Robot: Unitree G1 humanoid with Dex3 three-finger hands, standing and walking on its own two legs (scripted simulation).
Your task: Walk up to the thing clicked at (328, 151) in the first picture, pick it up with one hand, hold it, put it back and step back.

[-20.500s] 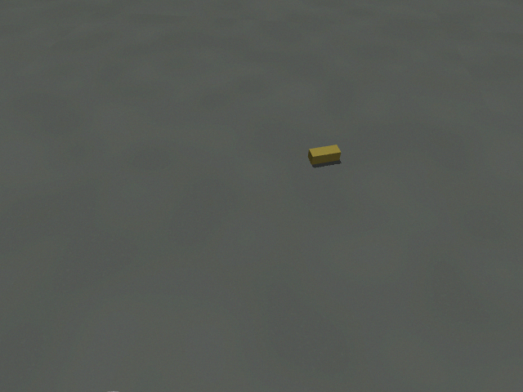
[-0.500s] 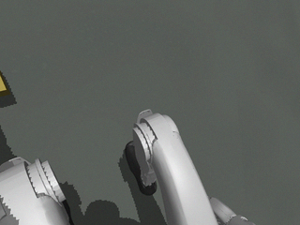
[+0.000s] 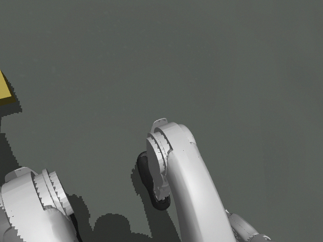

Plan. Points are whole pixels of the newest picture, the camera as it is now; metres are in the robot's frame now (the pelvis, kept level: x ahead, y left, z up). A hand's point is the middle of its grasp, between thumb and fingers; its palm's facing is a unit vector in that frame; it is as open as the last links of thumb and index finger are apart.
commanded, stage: settle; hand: left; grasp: from above
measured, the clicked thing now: out of the picture +0.47 +0.30 -0.28
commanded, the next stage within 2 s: lift in 0.64 s
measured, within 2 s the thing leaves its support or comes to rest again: leaves its support in 0.06 s
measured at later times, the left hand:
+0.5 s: hand out of the picture +0.46 +0.31 -0.15, palm faces -0.46 -0.09 -0.89, open 9.9 cm
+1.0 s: hand out of the picture +0.45 +0.31 -0.10, palm faces -0.46 -0.10 -0.88, open 9.9 cm
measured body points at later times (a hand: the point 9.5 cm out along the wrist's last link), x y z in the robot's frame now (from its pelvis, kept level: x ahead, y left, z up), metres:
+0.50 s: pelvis +0.00 -0.01 +0.02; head +0.23 +0.09 +0.39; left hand +0.48 +0.31 -0.10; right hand +0.09 -0.27 -0.07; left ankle +0.05 +0.13 -0.27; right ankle +0.12 -0.15 -0.27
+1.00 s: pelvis -0.01 -0.01 +0.04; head +0.22 +0.07 +0.42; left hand +0.47 +0.32 -0.05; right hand +0.05 -0.29 -0.06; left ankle +0.05 +0.13 -0.27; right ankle +0.12 -0.15 -0.27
